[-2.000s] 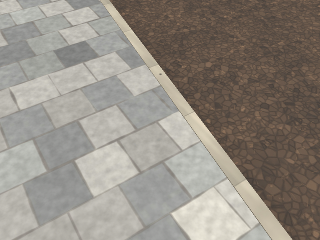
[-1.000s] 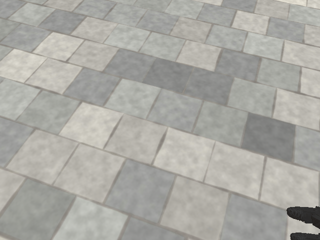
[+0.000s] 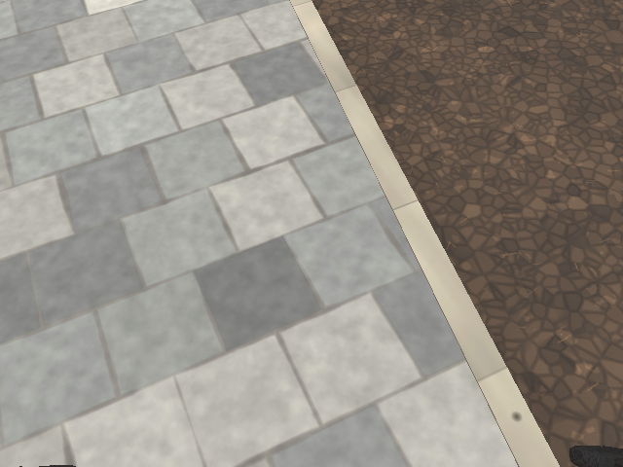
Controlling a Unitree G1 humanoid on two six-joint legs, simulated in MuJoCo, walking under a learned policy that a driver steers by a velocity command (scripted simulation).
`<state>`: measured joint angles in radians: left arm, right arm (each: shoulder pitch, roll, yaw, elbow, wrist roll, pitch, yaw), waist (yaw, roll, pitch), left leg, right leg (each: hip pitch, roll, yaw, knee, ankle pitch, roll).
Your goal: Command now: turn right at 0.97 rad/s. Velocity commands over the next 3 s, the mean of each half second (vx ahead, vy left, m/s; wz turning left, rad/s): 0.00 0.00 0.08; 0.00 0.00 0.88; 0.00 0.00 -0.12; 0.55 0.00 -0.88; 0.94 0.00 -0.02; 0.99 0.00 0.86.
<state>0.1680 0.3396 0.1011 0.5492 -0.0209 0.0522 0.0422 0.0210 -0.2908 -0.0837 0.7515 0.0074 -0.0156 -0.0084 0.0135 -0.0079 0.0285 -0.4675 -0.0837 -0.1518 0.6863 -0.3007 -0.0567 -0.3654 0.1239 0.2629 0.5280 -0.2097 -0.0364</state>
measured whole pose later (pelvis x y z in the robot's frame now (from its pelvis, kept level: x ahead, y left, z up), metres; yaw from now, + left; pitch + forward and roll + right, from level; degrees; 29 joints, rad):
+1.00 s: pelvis +0.02 +0.08 +0.00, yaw +34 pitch +3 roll -2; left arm 0.09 0.33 0.09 0.65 0.02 -0.02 0.03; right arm 0.18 -0.33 -0.09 0.59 0.02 0.04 -0.02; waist -0.01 -0.02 0.08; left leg -0.35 -0.07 -0.11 0.48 -0.18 0.06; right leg -0.58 0.00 0.09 1.04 -0.36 0.07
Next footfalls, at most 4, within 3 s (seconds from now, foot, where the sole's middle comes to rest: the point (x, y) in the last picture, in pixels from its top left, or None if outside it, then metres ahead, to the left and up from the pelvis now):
0.08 left None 0.09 0.13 -0.78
0.40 right None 0.02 -0.10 -0.78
0.78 left None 0.03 0.18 -0.78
1.22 right None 0.19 0.01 -0.78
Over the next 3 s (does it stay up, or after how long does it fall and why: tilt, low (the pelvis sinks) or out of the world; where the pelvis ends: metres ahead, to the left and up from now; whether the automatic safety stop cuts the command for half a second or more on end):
stays up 1.06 0.07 -0.02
